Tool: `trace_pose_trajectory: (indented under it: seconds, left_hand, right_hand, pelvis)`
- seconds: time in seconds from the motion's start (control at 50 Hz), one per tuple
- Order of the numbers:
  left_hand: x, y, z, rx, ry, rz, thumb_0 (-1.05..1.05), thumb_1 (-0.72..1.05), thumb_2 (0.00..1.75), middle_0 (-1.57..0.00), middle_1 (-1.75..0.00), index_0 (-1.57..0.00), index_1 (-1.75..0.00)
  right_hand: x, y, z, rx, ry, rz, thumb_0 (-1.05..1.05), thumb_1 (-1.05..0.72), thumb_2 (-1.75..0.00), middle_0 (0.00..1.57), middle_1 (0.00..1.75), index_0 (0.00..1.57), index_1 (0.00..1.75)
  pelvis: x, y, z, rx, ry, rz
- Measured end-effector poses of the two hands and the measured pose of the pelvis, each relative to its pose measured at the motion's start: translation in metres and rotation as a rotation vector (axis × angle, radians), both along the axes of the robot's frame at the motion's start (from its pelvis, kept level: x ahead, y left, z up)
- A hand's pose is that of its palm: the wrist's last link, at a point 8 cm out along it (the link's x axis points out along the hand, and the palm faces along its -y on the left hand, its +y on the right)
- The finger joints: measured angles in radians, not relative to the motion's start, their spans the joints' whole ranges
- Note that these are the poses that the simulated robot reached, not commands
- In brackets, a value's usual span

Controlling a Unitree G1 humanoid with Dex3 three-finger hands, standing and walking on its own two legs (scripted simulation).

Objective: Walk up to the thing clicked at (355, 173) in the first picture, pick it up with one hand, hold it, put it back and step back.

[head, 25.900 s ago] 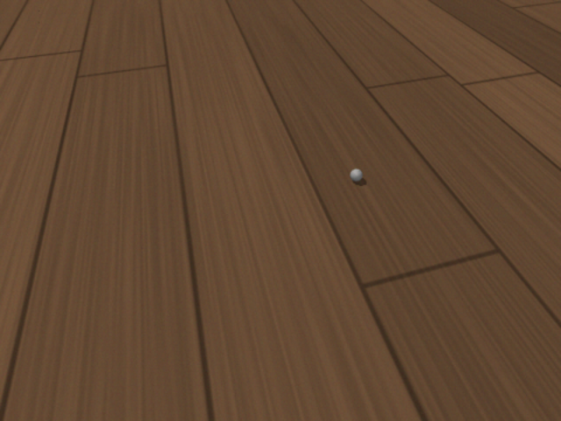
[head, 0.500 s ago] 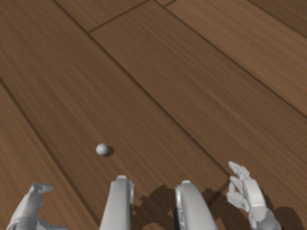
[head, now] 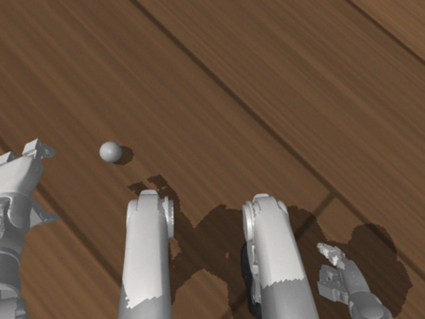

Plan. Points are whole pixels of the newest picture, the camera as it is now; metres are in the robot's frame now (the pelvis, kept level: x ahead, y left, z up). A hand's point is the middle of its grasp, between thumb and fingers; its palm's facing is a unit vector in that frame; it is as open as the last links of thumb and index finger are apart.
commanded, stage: rise first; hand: left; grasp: from above
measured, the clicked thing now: (110, 151) +0.48 +0.31 -0.38
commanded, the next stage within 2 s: approach in 0.90 s
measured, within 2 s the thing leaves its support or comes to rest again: neither
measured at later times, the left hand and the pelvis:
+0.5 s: hand (61, 172) +0.38 +0.36 -0.21, palm faces -0.43 -0.14 -0.89, open 14.1 cm; pelvis -0.01 +0.01 -0.06, yaw -3 degrees
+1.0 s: hand (74, 165) +0.40 +0.36 -0.25, palm faces -0.42 -0.10 -0.90, open 14.1 cm; pelvis +0.00 +0.01 -0.08, yaw -4 degrees
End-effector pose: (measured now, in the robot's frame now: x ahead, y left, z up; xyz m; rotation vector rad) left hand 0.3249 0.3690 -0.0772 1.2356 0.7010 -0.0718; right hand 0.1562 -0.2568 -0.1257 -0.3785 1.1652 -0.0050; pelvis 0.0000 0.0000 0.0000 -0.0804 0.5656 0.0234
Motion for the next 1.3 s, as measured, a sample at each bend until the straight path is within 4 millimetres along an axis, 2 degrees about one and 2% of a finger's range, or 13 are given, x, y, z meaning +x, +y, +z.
trace_pose_trajectory:
  seconds: [0.14, 0.28, 0.44, 0.62, 0.86, 1.08, 1.18, 1.3]
  left_hand:
    - [0.012, 0.0, -0.025, 0.032, -0.003, -0.127, 0.0, -0.51, 1.02, -0.07, -1.04, -0.07, -1.04]
    - [0.031, -0.002, -0.046, 0.073, -0.05, -0.206, 0.0, -0.51, 1.02, -0.07, -1.01, -0.08, -1.0]
    - [0.05, -0.001, -0.07, 0.119, -0.053, -0.24, 0.0, -0.51, 1.01, -0.09, -0.97, -0.08, -0.97]
    - [0.065, -0.002, -0.09, 0.139, -0.047, -0.286, 0.0, -0.5, 0.99, -0.1, -0.96, -0.1, -0.95]
    - [0.078, -0.006, -0.108, 0.144, -0.057, -0.313, 0.0, -0.51, 0.98, -0.09, -0.99, -0.1, -0.98]
    - [0.085, -0.012, -0.121, 0.153, -0.063, -0.289, 0.0, -0.52, 0.99, -0.09, -1.01, -0.09, -1.0]
    - [0.095, -0.025, -0.129, 0.16, -0.038, -0.329, 0.0, -0.51, 0.98, -0.09, -1.02, -0.1, -1.01]
    - [0.123, -0.061, -0.139, 0.139, -0.086, -0.386, 0.0, -0.51, 0.97, -0.09, -1.03, -0.1, -1.02]
  right_hand:
    - [-0.041, -0.004, -0.018, -0.032, 0.081, -0.027, 0.01, -0.87, -0.89, 0.2, 0.3, 0.2, 0.3]
    - [-0.06, -0.008, -0.026, -0.071, 0.136, -0.034, 0.01, -0.88, -0.89, 0.2, 0.3, 0.2, 0.3]
    - [-0.064, -0.007, -0.033, -0.098, 0.166, -0.031, 0.01, -0.89, -0.89, 0.2, 0.3, 0.2, 0.3]
    - [-0.059, 0.003, -0.042, -0.096, 0.189, -0.028, 0.01, -0.89, -0.9, 0.2, 0.3, 0.2, 0.3]
    - [-0.051, 0.006, -0.058, -0.089, 0.211, -0.017, 0.0, -0.9, -0.9, 0.2, 0.3, 0.2, 0.3]
    - [-0.056, -0.001, -0.064, -0.101, 0.228, -0.016, 0.0, -0.9, -0.9, 0.2, 0.3, 0.2, 0.3]
    - [-0.063, -0.005, -0.065, -0.107, 0.243, -0.016, 0.0, -0.9, -0.9, 0.2, 0.3, 0.2, 0.3]
    - [-0.078, -0.009, -0.059, -0.125, 0.255, -0.035, 0.0, -0.9, -0.89, 0.2, 0.3, 0.2, 0.3]
  pelvis:
    - [-0.01, 0.003, -0.027, -0.017, -0.031, -0.004]
    - [-0.012, 0.006, -0.044, -0.035, -0.038, -0.007]
    - [-0.011, 0.012, -0.057, -0.052, -0.032, -0.013]
    - [-0.004, 0.016, -0.066, -0.063, -0.015, -0.019]
    - [0.003, 0.017, -0.078, -0.062, -0.007, -0.033]
    - [0.005, 0.012, -0.087, -0.054, -0.007, -0.042]
    - [0.005, 0.01, -0.089, -0.051, -0.005, -0.045]
    - [0.006, 0.009, -0.091, -0.053, 0.001, -0.054]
